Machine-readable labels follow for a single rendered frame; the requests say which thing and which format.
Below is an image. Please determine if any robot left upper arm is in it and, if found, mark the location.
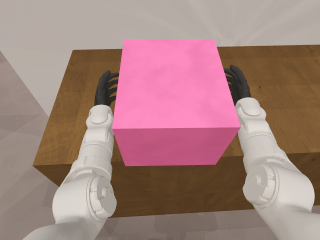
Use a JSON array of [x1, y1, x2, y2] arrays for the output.
[[22, 175, 117, 240]]

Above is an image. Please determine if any carton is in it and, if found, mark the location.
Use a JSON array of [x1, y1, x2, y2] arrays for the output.
[[112, 39, 241, 166]]

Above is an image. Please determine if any right robot forearm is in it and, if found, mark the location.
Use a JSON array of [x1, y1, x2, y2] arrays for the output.
[[235, 97, 315, 201]]

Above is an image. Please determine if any robot right hand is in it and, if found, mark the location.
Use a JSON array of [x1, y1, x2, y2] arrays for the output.
[[223, 64, 251, 106]]

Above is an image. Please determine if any robot left hand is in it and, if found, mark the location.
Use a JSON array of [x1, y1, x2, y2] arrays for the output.
[[94, 70, 119, 106]]

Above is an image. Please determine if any robot right upper arm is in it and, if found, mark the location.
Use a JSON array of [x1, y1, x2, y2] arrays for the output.
[[242, 162, 320, 240]]

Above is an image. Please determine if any pedestal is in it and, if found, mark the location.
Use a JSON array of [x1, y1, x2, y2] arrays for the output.
[[32, 44, 320, 218]]

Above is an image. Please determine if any left robot forearm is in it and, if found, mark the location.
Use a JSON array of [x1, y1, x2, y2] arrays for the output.
[[52, 104, 114, 216]]

